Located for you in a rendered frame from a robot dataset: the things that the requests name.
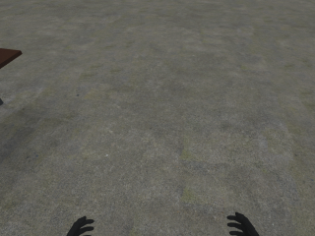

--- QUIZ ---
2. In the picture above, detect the table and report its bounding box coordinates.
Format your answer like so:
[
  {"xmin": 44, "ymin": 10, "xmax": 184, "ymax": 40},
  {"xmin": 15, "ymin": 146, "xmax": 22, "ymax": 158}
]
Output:
[{"xmin": 0, "ymin": 48, "xmax": 23, "ymax": 106}]

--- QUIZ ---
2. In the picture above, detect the left robot hand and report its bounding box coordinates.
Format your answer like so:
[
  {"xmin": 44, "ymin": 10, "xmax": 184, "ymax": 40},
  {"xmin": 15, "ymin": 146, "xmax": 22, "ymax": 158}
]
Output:
[{"xmin": 66, "ymin": 216, "xmax": 95, "ymax": 236}]

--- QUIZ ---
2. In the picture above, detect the right robot hand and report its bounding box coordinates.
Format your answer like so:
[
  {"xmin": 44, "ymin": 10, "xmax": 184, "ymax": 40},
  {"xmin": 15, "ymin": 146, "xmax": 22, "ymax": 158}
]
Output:
[{"xmin": 227, "ymin": 212, "xmax": 260, "ymax": 236}]

